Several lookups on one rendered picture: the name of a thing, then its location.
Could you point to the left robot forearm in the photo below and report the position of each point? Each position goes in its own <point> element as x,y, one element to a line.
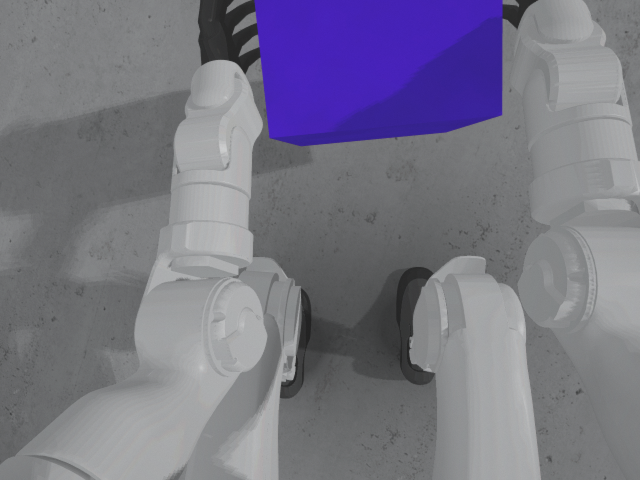
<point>207,235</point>

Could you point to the right robot shin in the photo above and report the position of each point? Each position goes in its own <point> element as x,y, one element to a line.
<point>471,265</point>

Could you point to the right robot thigh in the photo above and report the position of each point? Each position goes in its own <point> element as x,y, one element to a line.
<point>485,418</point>

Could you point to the robot right upper arm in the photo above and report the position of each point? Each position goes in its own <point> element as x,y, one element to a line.
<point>583,282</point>

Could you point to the robot left upper arm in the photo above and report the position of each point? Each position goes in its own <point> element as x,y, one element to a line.
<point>193,339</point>

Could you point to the carton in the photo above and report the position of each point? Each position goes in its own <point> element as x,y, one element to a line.
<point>351,70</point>

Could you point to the robot left hand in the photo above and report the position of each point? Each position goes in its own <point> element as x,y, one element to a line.
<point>216,28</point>

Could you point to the robot right hand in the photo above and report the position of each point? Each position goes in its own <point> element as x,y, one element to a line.
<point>513,13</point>

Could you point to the right robot forearm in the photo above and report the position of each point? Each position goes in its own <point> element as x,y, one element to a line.
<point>577,119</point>

